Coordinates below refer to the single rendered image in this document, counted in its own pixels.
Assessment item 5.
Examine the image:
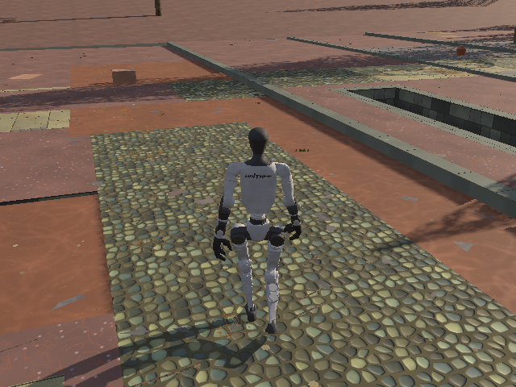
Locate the robot right hand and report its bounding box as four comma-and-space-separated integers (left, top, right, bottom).
284, 223, 302, 240

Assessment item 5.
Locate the robot left hand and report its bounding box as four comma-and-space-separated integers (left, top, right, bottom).
213, 237, 232, 261

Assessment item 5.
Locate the robot right upper arm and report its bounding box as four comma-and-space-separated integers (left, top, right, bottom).
275, 162, 296, 206

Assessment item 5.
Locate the robot right forearm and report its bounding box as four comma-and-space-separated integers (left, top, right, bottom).
287, 195, 301, 226

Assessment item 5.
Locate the humanoid robot torso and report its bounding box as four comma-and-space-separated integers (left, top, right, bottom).
239, 158, 277, 242

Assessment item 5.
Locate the right robot thigh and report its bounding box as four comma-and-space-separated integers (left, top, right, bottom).
264, 226, 285, 284

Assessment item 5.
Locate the robot left upper arm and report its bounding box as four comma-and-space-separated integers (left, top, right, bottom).
222, 162, 242, 208

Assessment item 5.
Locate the robot left forearm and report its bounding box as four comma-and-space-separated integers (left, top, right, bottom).
214, 196, 231, 239

